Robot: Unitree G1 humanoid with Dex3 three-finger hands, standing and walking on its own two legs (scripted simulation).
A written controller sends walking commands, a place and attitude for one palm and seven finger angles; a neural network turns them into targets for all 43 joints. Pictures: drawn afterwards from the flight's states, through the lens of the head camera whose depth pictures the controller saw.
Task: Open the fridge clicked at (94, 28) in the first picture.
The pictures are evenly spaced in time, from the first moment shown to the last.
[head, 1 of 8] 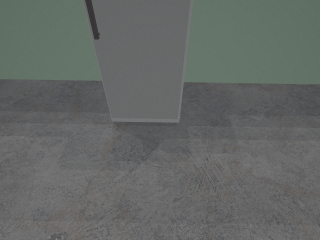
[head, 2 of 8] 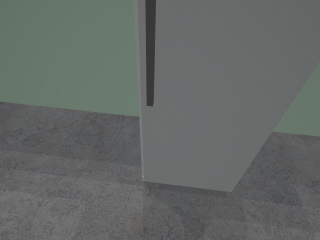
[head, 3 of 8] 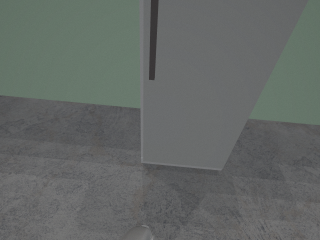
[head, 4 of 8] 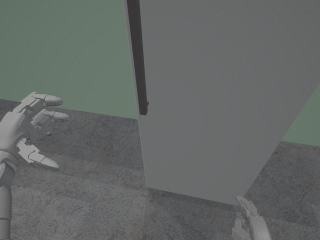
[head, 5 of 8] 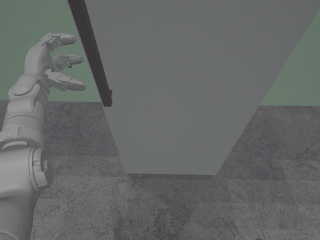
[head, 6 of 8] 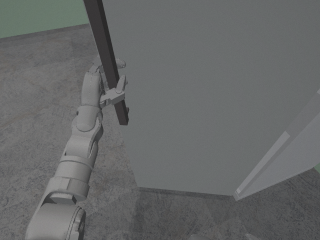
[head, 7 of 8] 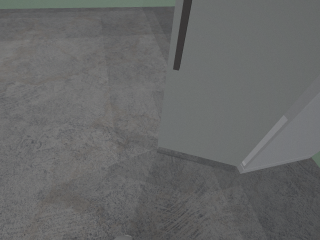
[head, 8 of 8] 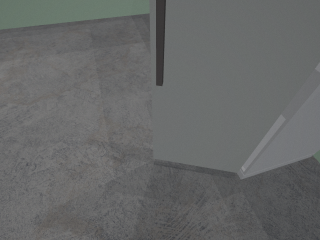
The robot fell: no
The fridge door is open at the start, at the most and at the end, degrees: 0 69 62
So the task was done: yes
